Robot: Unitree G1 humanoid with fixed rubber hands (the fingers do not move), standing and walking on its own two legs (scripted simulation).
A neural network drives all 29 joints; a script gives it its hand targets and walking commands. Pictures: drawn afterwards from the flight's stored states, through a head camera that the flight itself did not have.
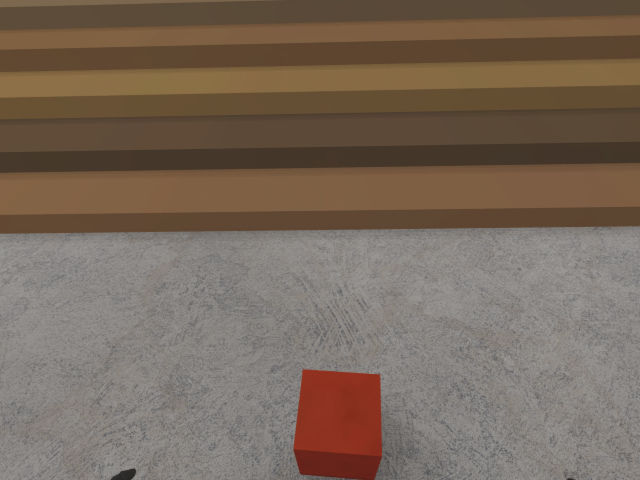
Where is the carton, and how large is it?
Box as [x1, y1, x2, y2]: [293, 369, 381, 479]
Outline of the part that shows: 303,369 293,448 300,473 359,479 373,479 381,457 379,374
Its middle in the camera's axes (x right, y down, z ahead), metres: +0.05 +0.51 +1.07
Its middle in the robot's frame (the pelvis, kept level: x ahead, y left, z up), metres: +0.41 +0.01 -0.66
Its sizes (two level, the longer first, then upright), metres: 0.210 0.200 0.250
